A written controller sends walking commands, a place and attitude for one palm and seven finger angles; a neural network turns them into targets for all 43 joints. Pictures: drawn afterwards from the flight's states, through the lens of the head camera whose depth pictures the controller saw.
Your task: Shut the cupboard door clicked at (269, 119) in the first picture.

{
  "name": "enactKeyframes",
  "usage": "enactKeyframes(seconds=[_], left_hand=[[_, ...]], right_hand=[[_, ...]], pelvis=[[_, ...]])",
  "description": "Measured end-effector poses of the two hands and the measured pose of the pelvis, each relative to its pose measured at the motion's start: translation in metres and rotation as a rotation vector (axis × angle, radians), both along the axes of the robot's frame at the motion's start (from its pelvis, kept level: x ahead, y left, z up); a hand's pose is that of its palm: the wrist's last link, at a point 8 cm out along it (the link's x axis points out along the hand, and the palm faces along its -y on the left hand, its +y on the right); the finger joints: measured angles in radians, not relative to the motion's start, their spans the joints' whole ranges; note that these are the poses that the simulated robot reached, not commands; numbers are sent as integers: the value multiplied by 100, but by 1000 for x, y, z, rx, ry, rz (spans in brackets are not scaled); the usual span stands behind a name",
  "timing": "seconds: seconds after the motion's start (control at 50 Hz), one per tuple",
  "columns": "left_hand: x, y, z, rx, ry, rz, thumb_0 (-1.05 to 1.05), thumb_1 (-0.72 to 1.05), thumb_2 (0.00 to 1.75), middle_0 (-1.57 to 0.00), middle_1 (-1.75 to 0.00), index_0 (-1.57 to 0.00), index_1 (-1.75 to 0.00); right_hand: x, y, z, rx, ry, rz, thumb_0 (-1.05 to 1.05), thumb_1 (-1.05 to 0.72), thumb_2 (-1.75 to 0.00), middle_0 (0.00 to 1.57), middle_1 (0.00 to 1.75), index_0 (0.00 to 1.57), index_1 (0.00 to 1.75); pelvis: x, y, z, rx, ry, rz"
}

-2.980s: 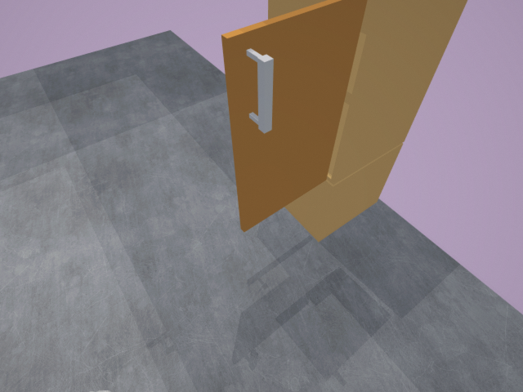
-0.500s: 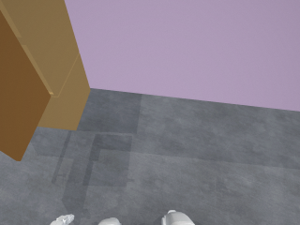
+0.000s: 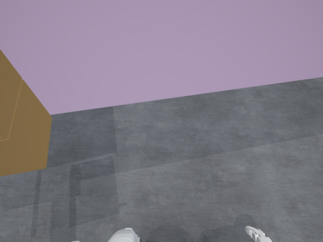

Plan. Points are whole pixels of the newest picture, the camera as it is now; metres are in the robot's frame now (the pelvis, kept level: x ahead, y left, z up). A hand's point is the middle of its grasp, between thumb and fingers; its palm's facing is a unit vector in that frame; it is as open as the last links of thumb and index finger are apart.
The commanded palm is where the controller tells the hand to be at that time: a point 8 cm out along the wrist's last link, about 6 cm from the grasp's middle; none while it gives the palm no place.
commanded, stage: walk around to get in front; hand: left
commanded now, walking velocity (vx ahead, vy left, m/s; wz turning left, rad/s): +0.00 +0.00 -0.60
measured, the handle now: out of the picture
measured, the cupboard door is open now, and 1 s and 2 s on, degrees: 92 92 92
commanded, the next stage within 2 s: none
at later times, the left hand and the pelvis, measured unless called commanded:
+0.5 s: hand (109, 222) +0.17 +0.16 -0.16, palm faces -0.29 -0.91 -0.29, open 7.4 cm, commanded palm none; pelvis +0.02 -0.02 +0.00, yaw -18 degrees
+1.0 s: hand (146, 190) +0.27 +0.07 -0.16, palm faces -0.56 -0.79 -0.27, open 7.4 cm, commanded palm none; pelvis +0.05 -0.05 -0.01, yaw -35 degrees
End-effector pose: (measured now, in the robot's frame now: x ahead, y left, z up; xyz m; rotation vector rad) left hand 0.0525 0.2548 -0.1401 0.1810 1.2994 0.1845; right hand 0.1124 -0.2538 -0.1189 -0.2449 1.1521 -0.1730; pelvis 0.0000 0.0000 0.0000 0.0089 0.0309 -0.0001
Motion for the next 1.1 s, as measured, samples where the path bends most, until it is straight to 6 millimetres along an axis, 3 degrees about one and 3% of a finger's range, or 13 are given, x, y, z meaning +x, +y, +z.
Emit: enactKeyframes(seconds=[0.08, 0.2, 0.3, 0.36, 0.42, 0.56, 0.68, 0.84, 0.98, 1.1], left_hand=[[14, 8, -14, -29, 6, -26, 0, 90, 90, -21, -30, -20, -30], [51, 5, -1, -47, -34, -101, 1, 90, 90, -20, -30, -20, -30], [87, -12, 11, -28, -71, -202, 0, 90, 90, -20, -30, -20, -30], [108, -27, 11, 2, -102, -268, 0, 90, 90, -20, -30, -20, -30], [119, -40, 11, 34, -113, -313, 0, 90, 90, -20, -30, -20, -30], [130, -57, 11, 31, -37, -394, 0, 90, 90, -21, -30, -20, -30], [155, -62, -11, -15, -4, -449, 0, 90, 90, -21, -30, -20, -30], [204, -102, 6, -51, -62, -554, 1, 90, 90, -20, -30, -20, -30], [233, -144, 10, -6, -139, -673, 0, 90, 90, -20, -30, -20, -30], [236, -155, 12, 16, -65, -726, 0, 90, 90, -21, -30, -20, -30]], right_hand=[[-3, 9, 1, -28, -40, -10, 1, -91, -90, 20, 30, 20, 30], [-37, 9, 9, -27, 26, -55, 1, -91, -90, 21, 30, 20, 30], [-73, -8, 0, -4, 73, -155, 1, -91, -90, 21, 30, 20, 30], [-95, -27, -14, 14, 94, -226, 1, -90, -90, 21, 30, 20, 30], [-112, -42, -24, 16, 130, -294, 1, -91, -90, 21, 30, 20, 30], [-109, -50, -6, 3, 98, -391, 1, -91, -90, 20, 30, 20, 30], [-99, -38, -4, -35, 29, -439, 1, -91, -90, 20, 30, 20, 30], [-129, -21, -1, 13, 99, -493, 1, -91, -90, 21, 30, 20, 30], [-164, -41, -26, 53, 126, -642, 1, -91, -90, 21, 30, 20, 30], [-155, -56, -9, 28, 92, -714, 1, -91, -90, 20, 30, 20, 30]], pelvis=[[4, 11, -8, -21, -8, -47], [7, 9, 4, -48, -6, -107], [10, -2, 4, -53, 0, -173], [14, -15, -6, -27, 1, -212], [14, -22, -11, -15, 2, -254], [26, -24, 2, 15, 14, -357], [43, -14, -9, -11, 20, -435], [49, -26, 3, -46, 19, -510], [52, -49, -12, -17, 13, -603], [63, -54, 1, 8, 22, -685]])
